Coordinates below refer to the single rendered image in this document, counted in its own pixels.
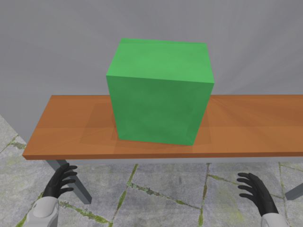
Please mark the table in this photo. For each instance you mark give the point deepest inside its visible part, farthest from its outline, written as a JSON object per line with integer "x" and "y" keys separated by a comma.
{"x": 84, "y": 127}

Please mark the right robot hand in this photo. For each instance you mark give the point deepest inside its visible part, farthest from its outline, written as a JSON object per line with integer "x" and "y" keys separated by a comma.
{"x": 261, "y": 197}

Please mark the carton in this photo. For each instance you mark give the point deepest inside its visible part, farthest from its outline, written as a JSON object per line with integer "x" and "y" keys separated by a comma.
{"x": 159, "y": 89}

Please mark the left robot hand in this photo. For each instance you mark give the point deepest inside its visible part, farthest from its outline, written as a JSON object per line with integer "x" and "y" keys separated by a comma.
{"x": 54, "y": 186}

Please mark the robot left forearm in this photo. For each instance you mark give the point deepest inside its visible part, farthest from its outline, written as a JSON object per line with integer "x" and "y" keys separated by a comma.
{"x": 44, "y": 213}

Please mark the robot right forearm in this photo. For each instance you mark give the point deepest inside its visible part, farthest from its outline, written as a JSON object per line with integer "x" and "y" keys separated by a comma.
{"x": 274, "y": 220}

